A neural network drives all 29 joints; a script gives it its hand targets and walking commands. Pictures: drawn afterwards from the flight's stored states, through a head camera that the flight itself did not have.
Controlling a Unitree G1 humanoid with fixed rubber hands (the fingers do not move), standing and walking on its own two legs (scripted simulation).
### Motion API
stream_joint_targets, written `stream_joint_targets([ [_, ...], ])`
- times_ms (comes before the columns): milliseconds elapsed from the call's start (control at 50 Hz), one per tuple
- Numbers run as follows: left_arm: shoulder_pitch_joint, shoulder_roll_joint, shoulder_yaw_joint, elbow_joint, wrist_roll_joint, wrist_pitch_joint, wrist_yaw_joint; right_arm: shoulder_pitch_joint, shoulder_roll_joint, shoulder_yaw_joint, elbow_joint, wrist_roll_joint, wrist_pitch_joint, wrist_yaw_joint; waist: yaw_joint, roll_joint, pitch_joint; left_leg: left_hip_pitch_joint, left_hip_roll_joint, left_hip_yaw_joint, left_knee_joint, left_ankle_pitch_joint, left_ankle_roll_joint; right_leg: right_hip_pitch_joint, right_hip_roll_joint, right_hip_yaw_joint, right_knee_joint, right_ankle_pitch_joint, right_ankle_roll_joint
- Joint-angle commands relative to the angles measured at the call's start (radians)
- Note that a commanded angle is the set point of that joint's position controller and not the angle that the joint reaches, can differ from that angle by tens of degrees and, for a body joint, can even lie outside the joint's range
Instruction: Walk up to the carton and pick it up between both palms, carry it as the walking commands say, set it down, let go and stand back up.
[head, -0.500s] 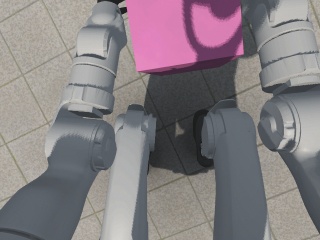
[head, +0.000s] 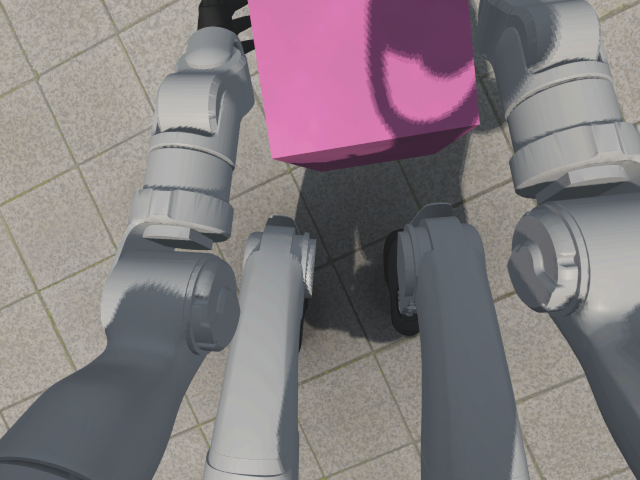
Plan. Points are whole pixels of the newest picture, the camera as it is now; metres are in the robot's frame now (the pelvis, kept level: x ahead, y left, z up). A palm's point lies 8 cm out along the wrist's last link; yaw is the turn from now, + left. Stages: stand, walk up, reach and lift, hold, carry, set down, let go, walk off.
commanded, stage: reach and lift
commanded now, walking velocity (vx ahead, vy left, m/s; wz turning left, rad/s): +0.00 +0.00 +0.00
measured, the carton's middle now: (361, 49) +0.54 -0.02 -0.14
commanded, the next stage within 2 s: none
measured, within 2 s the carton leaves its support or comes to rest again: neither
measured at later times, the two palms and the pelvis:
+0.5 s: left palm (188, 29) +0.51 +0.12 +0.00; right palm out of the picture +0.54 -0.13 +0.02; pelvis +0.00 +0.00 +0.05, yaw +0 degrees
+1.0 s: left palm (140, 5) +0.49 +0.12 +0.07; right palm out of the picture +0.52 -0.13 +0.09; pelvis +0.01 +0.00 +0.11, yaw +1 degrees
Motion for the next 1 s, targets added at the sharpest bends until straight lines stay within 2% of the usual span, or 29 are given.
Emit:
stream_joint_targets([
  [0,-1.063,-1.209,-0.41,-0.489,-0.175,-0.137,-0.304,-0.387,1.463,0.31,-0.214,0.102,0.034,0.301,-0.048,-0.053,-2.361,0.317,-0.07,0.131,-0.317,0.125,0.043,1.057,0.127,0.1,-0.197,0.126,0.016],
  [180,-1.029,-1.231,-0.448,-0.498,-0.187,-0.128,-0.293,-0.381,1.453,0.328,-0.242,0.106,0.032,0.293,-0.058,-0.032,-2.35,0.408,-0.071,0.115,-0.383,0.121,0.039,1.093,0.131,0.098,-0.257,0.104,0.013],
  [260,-1.021,-1.236,-0.445,-0.493,-0.181,-0.128,-0.291,-0.354,1.468,0.32,-0.217,0.098,0.035,0.295,-0.057,-0.032,-2.316,0.429,-0.07,0.113,-0.416,0.103,0.039,1.105,0.131,0.1,-0.29,0.078,0.013],
  [320,-1.011,-1.247,-0.444,-0.484,-0.181,-0.125,-0.291,-0.333,1.467,0.308,-0.206,0.088,0.037,0.295,-0.07,-0.03,-2.303,0.441,-0.069,0.109,-0.438,0.093,0.038,1.125,0.13,0.104,-0.315,0.065,0.011],
  [540,-0.978,-1.237,-0.452,-0.5,-0.182,-0.13,-0.293,-0.313,1.499,0.362,-0.251,0.103,0.038,0.287,-0.047,-0.06,-2.309,0.491,-0.067,0.1,-0.502,0.103,0.047,1.269,0.122,0.149,-0.406,0.047,0.02],
  [760,-0.897,-1.234,-0.443,-0.447,-0.162,-0.136,-0.3,-0.262,1.526,0.399,-0.244,0.1,0.035,0.277,-0.022,-0.091,-2.237,0.523,-0.065,0.094,-0.577,0.097,0.059,1.378,0.107,0.19,-0.51,0.011,0.029],
  [820,-0.87,-1.235,-0.442,-0.44,-0.157,-0.139,-0.302,-0.253,1.526,0.403,-0.251,0.099,0.031,0.278,-0.016,-0.086,-2.222,0.544,-0.063,0.091,-0.601,0.105,0.06,1.4,0.103,0.195,-0.535,0.015,0.029],
  [880,-0.865,-1.244,-0.471,-0.475,-0.166,-0.143,-0.301,-0.237,1.529,0.424,-0.276,0.109,0.026,0.277,-0.021,-0.074,-2.263,0.6,-0.064,0.086,-0.623,0.139,0.058,1.449,0.103,0.2,-0.555,0.048,0.027],
  [980,-0.828,-1.25,-0.489,-0.466,-0.162,-0.142,-0.296,-0.221,1.508,0.426,-0.274,0.102,0.021,0.28,-0.026,-0.051,-2.209,0.656,-0.059,0.071,-0.676,0.147,0.053,1.439,0.102,0.187,-0.584,0.058,0.021],
])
